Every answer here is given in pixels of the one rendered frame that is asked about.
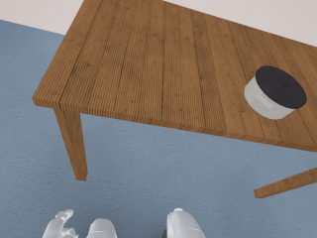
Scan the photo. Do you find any robot thigh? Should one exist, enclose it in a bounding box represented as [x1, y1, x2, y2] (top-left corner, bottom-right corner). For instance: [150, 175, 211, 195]
[166, 210, 205, 238]
[86, 218, 117, 238]

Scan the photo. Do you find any lid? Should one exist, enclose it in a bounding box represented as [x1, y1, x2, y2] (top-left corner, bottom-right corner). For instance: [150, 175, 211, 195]
[255, 65, 307, 109]

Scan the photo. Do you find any right robot thigh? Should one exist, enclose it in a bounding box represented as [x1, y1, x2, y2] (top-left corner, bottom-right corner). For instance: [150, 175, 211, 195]
[166, 210, 205, 238]

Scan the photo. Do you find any table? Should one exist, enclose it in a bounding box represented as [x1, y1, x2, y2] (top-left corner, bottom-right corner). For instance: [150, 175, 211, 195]
[32, 0, 317, 198]

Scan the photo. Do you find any knob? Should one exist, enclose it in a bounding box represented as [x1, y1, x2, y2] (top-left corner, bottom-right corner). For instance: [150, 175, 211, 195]
[278, 73, 295, 88]

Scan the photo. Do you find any left robot thigh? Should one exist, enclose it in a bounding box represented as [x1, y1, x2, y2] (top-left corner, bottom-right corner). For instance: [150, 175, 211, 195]
[86, 218, 117, 238]

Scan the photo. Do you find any left robot hand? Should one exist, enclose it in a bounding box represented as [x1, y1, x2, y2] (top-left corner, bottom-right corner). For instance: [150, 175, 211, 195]
[43, 209, 78, 238]

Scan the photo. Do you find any pot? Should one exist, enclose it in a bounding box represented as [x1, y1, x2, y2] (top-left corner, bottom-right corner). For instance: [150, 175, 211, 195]
[244, 76, 295, 120]

